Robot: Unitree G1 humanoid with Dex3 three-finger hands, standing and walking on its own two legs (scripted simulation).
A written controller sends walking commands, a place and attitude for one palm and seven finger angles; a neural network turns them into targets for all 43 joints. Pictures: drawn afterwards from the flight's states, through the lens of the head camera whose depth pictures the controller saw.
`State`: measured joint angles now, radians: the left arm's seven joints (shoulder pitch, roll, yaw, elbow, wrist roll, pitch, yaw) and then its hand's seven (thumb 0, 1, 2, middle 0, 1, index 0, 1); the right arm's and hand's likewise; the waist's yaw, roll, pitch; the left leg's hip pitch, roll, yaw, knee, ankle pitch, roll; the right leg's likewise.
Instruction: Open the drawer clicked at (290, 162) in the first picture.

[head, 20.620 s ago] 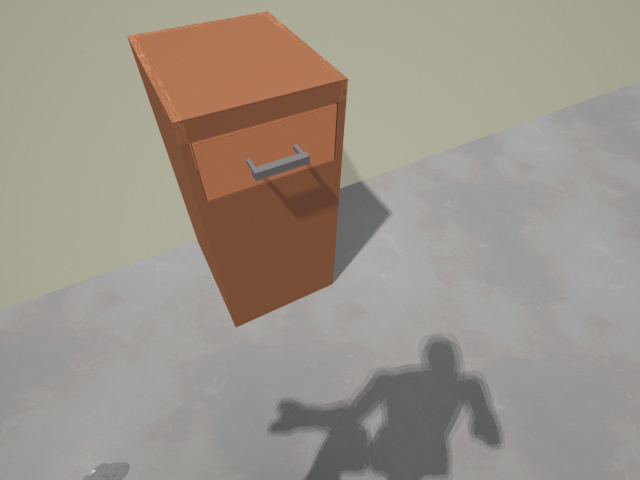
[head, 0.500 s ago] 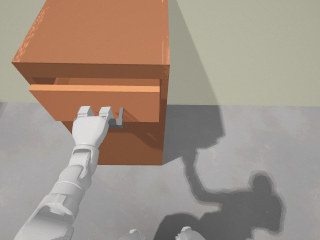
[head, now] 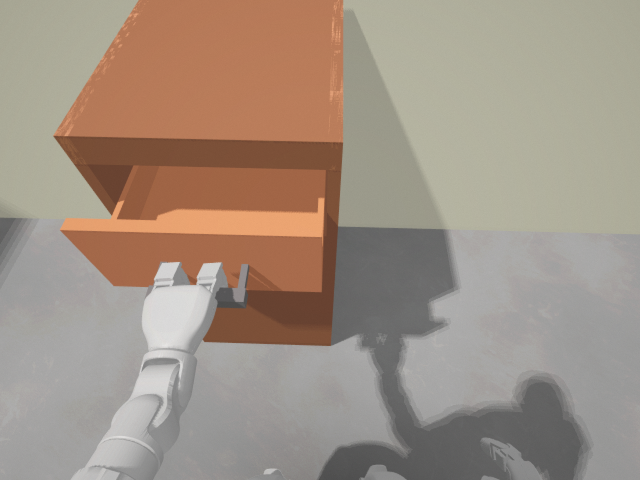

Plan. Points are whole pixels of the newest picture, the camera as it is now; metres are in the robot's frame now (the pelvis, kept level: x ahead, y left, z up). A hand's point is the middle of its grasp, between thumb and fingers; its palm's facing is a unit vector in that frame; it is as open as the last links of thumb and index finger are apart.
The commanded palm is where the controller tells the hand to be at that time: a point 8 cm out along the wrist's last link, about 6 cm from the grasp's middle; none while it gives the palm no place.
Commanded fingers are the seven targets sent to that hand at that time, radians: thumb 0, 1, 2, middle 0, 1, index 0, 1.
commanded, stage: pull the drawer open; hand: left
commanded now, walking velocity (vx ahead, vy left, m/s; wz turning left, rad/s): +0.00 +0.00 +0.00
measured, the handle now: (200, 283) +0.38 +0.19 -0.03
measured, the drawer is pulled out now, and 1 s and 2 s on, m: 0.12 0.22 0.30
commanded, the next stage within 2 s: open the thumb to release the handle in 1.88 s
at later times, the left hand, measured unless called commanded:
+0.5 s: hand (188, 362) +0.27 +0.19 -0.05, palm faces -0.02 -0.08 -1.00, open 5.6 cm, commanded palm +0.23 +0.19 +0.00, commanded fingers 0.00 0.90 0.90 -0.40 -1.35 -0.40 -1.35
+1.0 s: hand (180, 406) +0.22 +0.19 -0.05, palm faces -0.02 -0.11 -0.99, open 5.6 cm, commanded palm +0.18 +0.19 +0.00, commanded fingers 0.00 0.90 0.90 -0.40 -1.35 -0.40 -1.35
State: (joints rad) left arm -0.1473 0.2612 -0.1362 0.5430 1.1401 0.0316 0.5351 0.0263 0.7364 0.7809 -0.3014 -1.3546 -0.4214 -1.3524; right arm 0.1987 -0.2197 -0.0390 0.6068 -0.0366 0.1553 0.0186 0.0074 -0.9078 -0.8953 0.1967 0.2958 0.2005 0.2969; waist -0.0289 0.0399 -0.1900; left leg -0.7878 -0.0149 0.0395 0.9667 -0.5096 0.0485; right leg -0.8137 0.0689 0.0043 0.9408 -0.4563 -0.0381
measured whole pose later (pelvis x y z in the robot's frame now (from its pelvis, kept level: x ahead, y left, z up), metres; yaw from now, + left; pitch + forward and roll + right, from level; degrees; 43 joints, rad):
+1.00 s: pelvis +0.00 -0.01 -0.01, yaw +0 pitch +17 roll +1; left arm 0.30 0.26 -0.12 0.18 1.13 0.00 0.56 0.04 0.72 0.76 -0.29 -1.35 -0.42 -1.35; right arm 0.15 -0.22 -0.01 0.53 -0.05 0.10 0.04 0.01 -0.91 -0.90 0.20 0.30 0.20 0.30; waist 0.01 0.03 -0.19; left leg -0.78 -0.02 0.05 1.01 -0.53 0.03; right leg -0.82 0.07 0.02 1.03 -0.50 -0.06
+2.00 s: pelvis -0.02 -0.03 -0.04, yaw +1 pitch +20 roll +2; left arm 0.62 0.33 0.00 -0.07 1.11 -0.22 0.55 0.03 0.71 0.77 -0.27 -1.32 -0.38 -1.31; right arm 0.12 -0.21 -0.01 0.50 -0.09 0.09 0.05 0.01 -0.91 -0.90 0.20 0.30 0.20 0.30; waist 0.05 0.02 -0.21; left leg -0.93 -0.02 0.05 1.16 -0.58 0.01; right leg -0.98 0.07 0.00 1.19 -0.55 -0.09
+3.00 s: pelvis -0.04 -0.02 -0.02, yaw +2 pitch +16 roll +1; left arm 0.40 0.31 -0.11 0.10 1.11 -0.08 0.57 0.00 -0.49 0.30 -0.34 -1.24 -0.32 -1.20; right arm 0.15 -0.23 0.00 0.53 -0.05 0.10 0.00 0.01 -0.91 -0.90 0.20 0.30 0.20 0.30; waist 0.05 0.05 -0.19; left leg -0.87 -0.03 0.01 1.10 -0.51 0.02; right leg -0.90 0.06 -0.03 1.10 -0.48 -0.07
